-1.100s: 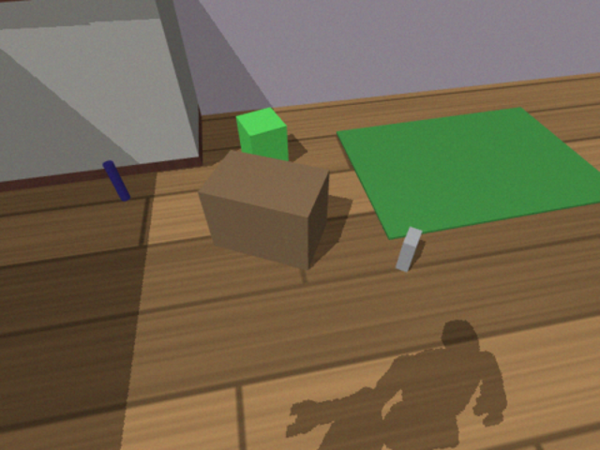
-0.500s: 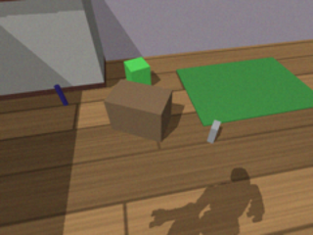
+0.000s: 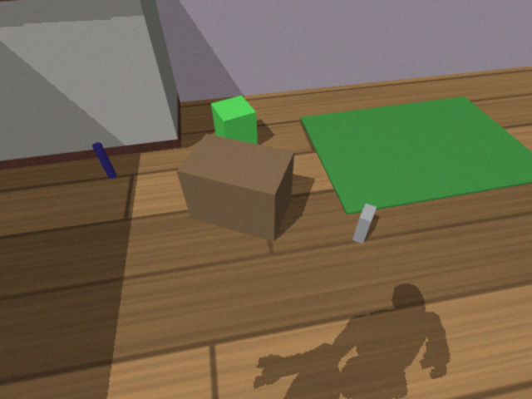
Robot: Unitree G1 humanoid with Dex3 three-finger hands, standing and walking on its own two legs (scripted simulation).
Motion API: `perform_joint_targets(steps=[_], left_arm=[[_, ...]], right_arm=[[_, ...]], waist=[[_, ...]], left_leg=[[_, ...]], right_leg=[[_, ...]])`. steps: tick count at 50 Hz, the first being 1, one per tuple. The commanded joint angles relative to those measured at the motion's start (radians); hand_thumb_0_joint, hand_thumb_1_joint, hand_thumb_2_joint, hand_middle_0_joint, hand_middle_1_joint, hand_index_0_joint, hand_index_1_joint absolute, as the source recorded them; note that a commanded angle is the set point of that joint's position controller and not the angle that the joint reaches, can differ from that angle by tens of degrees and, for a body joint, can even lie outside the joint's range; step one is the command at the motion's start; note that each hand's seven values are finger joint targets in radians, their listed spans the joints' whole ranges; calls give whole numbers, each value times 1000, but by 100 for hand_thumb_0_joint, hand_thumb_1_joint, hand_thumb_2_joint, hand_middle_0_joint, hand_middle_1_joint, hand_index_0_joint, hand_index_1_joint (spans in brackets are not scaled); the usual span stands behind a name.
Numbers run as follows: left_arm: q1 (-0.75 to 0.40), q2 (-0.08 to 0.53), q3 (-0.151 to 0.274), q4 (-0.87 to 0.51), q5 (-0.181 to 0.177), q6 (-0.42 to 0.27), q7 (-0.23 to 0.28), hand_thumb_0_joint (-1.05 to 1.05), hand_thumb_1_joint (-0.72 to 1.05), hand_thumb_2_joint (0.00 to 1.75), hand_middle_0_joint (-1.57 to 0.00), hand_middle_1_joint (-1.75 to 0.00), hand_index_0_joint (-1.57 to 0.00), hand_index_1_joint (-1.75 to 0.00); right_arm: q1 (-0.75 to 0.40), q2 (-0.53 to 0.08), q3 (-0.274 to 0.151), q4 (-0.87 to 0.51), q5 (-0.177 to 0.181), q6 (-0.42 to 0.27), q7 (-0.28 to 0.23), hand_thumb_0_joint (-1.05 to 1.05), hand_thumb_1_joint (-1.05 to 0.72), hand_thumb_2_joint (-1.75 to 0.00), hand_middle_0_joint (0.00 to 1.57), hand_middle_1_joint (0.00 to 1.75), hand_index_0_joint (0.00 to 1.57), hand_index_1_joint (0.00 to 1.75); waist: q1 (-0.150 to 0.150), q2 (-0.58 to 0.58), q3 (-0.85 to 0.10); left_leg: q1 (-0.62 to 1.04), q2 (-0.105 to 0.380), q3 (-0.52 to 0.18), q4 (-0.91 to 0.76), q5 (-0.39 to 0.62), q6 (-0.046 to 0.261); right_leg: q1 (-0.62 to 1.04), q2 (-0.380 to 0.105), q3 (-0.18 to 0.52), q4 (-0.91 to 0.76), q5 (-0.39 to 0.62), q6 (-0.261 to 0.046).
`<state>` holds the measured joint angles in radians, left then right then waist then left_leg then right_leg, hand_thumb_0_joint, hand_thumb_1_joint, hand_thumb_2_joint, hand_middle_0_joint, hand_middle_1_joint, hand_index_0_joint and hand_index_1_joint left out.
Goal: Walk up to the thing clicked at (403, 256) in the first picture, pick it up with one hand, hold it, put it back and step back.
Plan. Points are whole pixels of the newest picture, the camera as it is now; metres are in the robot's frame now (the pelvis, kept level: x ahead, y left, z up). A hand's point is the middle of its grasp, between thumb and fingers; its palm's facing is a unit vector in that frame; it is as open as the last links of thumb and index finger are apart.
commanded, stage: stand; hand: left
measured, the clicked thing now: (364, 224) +0.96 -0.45 -0.70
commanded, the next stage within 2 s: walk up in 0.02 s
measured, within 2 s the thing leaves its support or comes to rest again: neither
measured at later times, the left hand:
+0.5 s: hand (197, 371) +0.22 +0.15 -0.15, palm faces -0.29 -0.89 -0.36, open 7.4 cm
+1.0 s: hand (288, 234) +0.51 -0.04 -0.14, palm faces -0.58 -0.73 -0.36, open 7.4 cm
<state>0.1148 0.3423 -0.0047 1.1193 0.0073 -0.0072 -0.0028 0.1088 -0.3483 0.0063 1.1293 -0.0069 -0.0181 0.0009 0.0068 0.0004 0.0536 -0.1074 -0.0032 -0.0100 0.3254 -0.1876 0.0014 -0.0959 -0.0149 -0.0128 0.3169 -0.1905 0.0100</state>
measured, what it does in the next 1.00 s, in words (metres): walks ahead, turning right: right foot, then left foot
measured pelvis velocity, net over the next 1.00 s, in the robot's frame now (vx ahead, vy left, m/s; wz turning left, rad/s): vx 0.25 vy -0.20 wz -0.55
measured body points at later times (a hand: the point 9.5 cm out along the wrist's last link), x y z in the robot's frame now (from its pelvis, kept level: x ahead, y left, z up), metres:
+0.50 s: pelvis +0.09 -0.10 -0.03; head +0.10 -0.12 +0.42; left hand +0.24 +0.19 -0.13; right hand +0.07 -0.46 -0.13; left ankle +0.10 +0.04 -0.69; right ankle +0.08 -0.24 -0.75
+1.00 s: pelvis +0.25 -0.20 -0.02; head +0.28 -0.21 +0.43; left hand +0.54 +0.00 -0.12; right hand +0.06 -0.48 -0.12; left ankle +0.26 -0.04 -0.75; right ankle +0.28 -0.37 -0.74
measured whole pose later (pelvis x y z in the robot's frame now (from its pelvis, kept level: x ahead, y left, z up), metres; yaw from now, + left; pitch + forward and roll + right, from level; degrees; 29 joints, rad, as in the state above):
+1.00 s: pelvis +0.25 -0.20 -0.02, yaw -32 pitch -2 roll +1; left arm 0.17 0.44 0.07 0.82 0.01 -0.01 -0.10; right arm 0.43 -0.45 -0.06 0.85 -0.02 -0.09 0.03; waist -0.07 -0.02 0.10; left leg -0.06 0.11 0.21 0.51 -0.39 -0.04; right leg -0.45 -0.06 -0.01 0.64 -0.22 -0.04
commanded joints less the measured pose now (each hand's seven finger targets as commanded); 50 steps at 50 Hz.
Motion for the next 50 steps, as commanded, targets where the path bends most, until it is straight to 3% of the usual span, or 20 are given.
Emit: perform_joint_targets(steps=[1,3,4,6,10,16,17,18,19,24,27,30,31,32,33,34,38,42,48,50], left_arm=[[1,306,121,-177,34,1,-34,0,90,90,-20,-30,-20,-30],[-166,246,113,-246,42,24,-71,0,90,90,-20,-30,-20,-30],[-147,251,118,-266,49,29,-77,0,90,90,-20,-30,-20,-30],[-39,260,126,-257,35,27,-94,0,90,90,-20,-30,-20,-30],[8,251,136,-285,29,30,-135,0,90,90,-20,-30,-20,-30],[226,277,162,-241,33,1,-121,0,90,90,-20,-30,-20,-30],[371,347,191,-209,34,-13,-101,0,90,90,-20,-30,-20,-30],[411,457,213,-237,29,-21,-81,0,90,90,-20,-30,-20,-30],[350,483,207,-271,10,-21,-81,0,90,90,-20,-30,-20,-30],[152,351,157,-341,5,-25,-55,0,90,90,-20,-30,-20,-30],[155,347,155,-376,11,-34,-61,0,90,90,-20,-30,-20,-30],[77,331,144,-407,8,-34,-61,0,90,90,-20,-30,-20,-30],[41,282,127,-428,13,-34,-58,0,90,90,-20,-30,-20,-30],[82,177,101,-431,10,-32,-55,0,90,90,-20,-30,-20,-30],[143,199,101,-422,11,-26,-46,0,90,90,-20,-30,-20,-30],[198,291,113,-394,17,-28,-43,0,90,90,-20,-30,-20,-30],[214,305,133,-317,2,-37,-62,0,90,90,-20,-30,-20,-30],[81,243,117,-372,0,-34,-81,0,90,90,-20,-30,-20,-30],[48,222,113,-373,0,-29,-96,0,90,90,-20,-30,-20,-30],[155,253,130,-330,0,-37,-85,0,90,90,-20,-30,-20,-30]], right_arm=[[37,-345,-130,-141,-22,-43,-13,0,-90,-90,20,30,20,30],[158,-400,-172,-125,-21,-56,-24,0,-90,-90,20,30,20,30],[118,-407,-176,-163,-19,-63,-25,0,-90,-90,20,30,20,30],[62,-363,-167,-211,-22,-74,-22,0,-90,-90,20,30,20,30],[13,-362,-178,-276,-38,-79,-8,0,-90,-90,20,30,20,30],[3,-333,-160,-302,-36,-56,4,0,-90,-90,20,30,20,30],[30,-274,-136,-317,-33,-49,4,0,-90,-90,20,30,20,30],[19,-199,-102,-372,-9,-54,13,0,-90,-90,20,30,20,30],[-11,-277,-121,-382,-13,-52,14,0,-90,-90,20,30,20,30],[162,-291,-127,-290,0,-60,33,0,-90,-90,20,30,20,30],[189,-281,-134,-314,-12,-64,39,0,-90,-90,20,30,20,30],[304,-276,-152,-298,-18,-86,32,0,-90,-90,20,30,20,30],[424,-299,-166,-272,-29,-96,18,0,-90,-90,20,30,20,30],[505,-387,-188,-262,-49,-109,3,0,-90,-90,20,30,20,30],[408,-438,-188,-309,-41,-118,1,0,-90,-90,20,30,20,30],[275,-455,-189,-349,-5,-121,2,0,-90,-90,20,30,20,30],[218,-333,-142,-355,-12,-128,7,0,-90,-90,20,30,20,30],[308,-336,-143,-346,-16,-124,11,0,-90,-90,20,30,20,30],[255,-370,-150,-377,-11,-95,13,0,-90,-90,20,30,20,30],[248,-343,-137,-388,-7,-84,11,0,-90,-90,20,30,20,30]], waist=[[-49,-52,-108],[-143,154,-3],[-113,85,18],[-37,51,-14],[-13,150,32],[85,-21,-66],[154,-226,-113],[161,-481,-71],[124,-306,-49],[-3,-183,18],[-2,-180,10],[-82,-103,-32],[-156,-15,-62],[-190,269,-64],[-114,231,-15],[-54,139,22],[-17,142,75],[-66,154,28],[-40,175,-24],[29,53,-76]], left_leg=[[225,124,-62,63,-186,86],[239,417,-305,-141,-394,221],[144,519,-345,-172,-321,263],[98,456,-243,-159,-269,227],[4,371,-16,-118,-232,189],[-186,217,207,348,-161,114],[-323,143,231,668,-148,81],[-613,-23,205,905,-437,19],[-590,47,16,927,-422,3],[-351,114,22,624,-265,20],[-273,89,40,452,-219,15],[10,50,87,277,-28,12],[207,58,38,238,-5,10],[242,235,-259,28,-357,38],[96,461,-661,-184,-666,97],[9,505,-710,-241,-730,159],[-62,326,-224,-136,-260,164],[61,320,-26,-43,269,196],[-35,294,79,42,136,156],[-94,258,128,254,178,126]], right_leg=[[-259,-38,136,96,-141,-72],[-593,-28,61,496,-273,-31],[-601,-96,109,605,-265,-17],[-523,-139,144,643,-208,-17],[-408,-148,59,466,-171,-2],[-9,8,-140,276,-75,-38],[158,3,-31,188,-206,-78],[189,-245,504,-51,-344,-201],[54,-374,791,-144,-481,-303],[-192,-179,319,-39,-284,-220],[-240,-190,315,-29,-286,-231],[-420,-138,243,116,-319,-187],[-571,-88,212,303,-323,-139],[-699,92,133,643,-367,-97],[-730,108,158,836,-320,-71],[-685,39,212,889,-259,-76],[-554,-50,155,750,-92,-20],[-505,-54,72,549,-102,-10],[-232,-20,-56,316,-13,-55],[-24,11,-60,214,31,-69]])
